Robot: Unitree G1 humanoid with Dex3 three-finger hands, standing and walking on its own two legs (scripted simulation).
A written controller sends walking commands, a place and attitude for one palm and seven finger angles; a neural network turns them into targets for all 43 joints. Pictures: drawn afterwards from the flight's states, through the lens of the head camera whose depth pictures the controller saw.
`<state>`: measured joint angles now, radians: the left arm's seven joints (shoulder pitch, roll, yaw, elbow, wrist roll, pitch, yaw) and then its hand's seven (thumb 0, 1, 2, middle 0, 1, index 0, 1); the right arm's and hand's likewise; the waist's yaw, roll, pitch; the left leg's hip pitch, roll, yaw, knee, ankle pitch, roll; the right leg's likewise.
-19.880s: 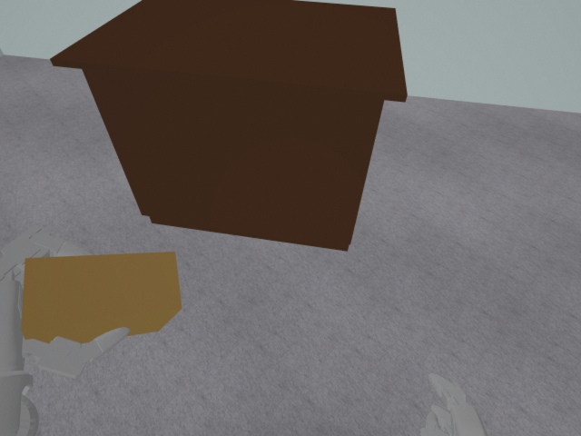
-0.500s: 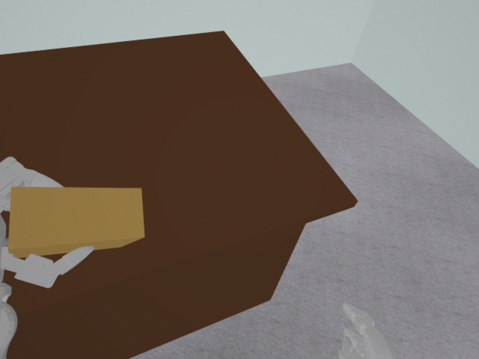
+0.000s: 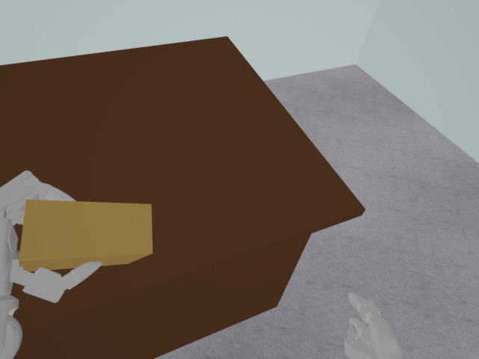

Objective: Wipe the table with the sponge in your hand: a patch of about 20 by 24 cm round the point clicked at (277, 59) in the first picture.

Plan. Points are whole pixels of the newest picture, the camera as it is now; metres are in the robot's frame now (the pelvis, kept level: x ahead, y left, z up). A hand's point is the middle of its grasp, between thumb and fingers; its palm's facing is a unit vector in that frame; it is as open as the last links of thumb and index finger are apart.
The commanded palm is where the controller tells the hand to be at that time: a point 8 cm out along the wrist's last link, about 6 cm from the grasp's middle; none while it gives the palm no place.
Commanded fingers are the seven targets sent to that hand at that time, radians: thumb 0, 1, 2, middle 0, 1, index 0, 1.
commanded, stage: look again from close up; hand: left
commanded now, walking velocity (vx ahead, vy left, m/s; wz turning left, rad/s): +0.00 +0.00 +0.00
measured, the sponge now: (105, 237) +0.24 +0.20 +0.13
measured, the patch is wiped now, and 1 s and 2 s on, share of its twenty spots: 0.00 0.00 0.00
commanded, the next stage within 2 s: come to a stop and stand still in 0.20 s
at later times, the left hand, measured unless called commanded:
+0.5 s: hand (73, 234) +0.22 +0.23 +0.16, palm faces +0.36 -0.82 -0.44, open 10.1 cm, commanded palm +0.16 +0.26 +0.17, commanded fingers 0.00 0.10 1.30 -1.20 -1.60 -1.20 -1.60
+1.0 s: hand (61, 220) +0.24 +0.25 +0.16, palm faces +0.39 -0.84 -0.38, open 10.1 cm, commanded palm +0.17 +0.28 +0.17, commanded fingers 0.00 0.10 1.30 -1.20 -1.60 -1.20 -1.60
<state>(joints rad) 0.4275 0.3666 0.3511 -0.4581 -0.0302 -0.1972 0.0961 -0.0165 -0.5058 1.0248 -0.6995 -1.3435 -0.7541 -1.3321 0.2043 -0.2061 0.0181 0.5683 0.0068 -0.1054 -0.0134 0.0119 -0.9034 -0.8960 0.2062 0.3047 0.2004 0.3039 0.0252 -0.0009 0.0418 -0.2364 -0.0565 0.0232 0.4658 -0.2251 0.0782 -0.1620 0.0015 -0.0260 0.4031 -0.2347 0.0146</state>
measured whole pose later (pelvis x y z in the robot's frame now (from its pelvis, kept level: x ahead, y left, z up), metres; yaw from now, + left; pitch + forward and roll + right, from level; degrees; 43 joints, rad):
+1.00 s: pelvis +0.01 +0.00 +0.00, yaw -1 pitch +1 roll -2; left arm 0.38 0.37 0.38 -0.46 -0.03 -0.22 0.10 -0.02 -0.51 1.03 -0.70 -1.34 -0.75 -1.33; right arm 0.21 -0.20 0.02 0.59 0.00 -0.14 -0.01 0.01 -0.90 -0.90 0.21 0.30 0.20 0.30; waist 0.03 -0.03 0.06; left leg -0.25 -0.05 0.03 0.48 -0.24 0.08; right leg -0.18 0.01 -0.01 0.42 -0.25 0.01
